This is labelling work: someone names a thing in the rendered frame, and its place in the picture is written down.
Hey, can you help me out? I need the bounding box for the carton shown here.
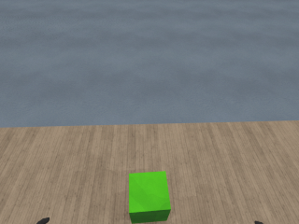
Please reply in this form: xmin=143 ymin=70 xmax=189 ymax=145
xmin=129 ymin=171 xmax=171 ymax=224

